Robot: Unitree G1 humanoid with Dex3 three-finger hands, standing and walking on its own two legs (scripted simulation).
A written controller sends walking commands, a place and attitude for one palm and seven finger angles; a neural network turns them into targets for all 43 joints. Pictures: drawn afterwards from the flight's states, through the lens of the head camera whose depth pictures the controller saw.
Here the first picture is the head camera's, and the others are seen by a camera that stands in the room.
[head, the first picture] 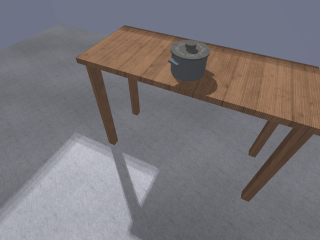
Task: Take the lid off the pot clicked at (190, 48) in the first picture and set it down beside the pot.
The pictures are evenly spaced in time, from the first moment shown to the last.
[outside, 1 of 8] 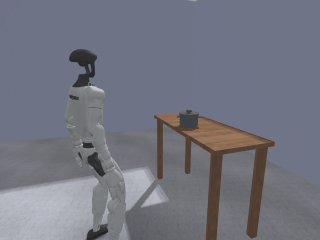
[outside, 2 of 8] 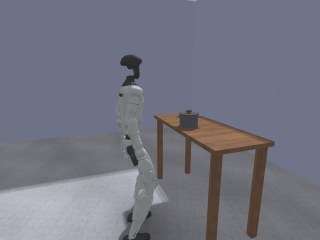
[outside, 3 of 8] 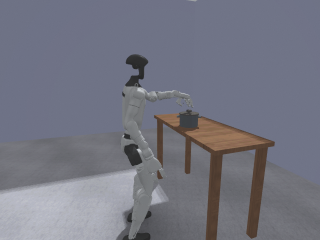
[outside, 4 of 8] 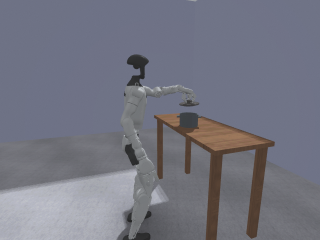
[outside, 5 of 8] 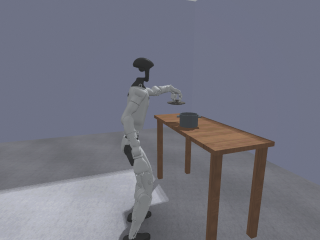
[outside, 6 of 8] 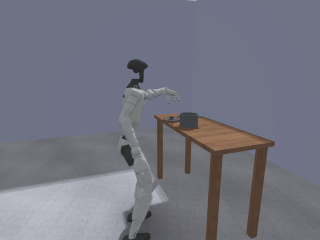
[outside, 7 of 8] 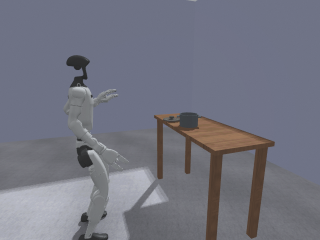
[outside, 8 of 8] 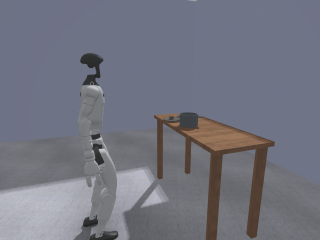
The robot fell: no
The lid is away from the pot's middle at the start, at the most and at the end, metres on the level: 0.00 0.26 0.24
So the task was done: yes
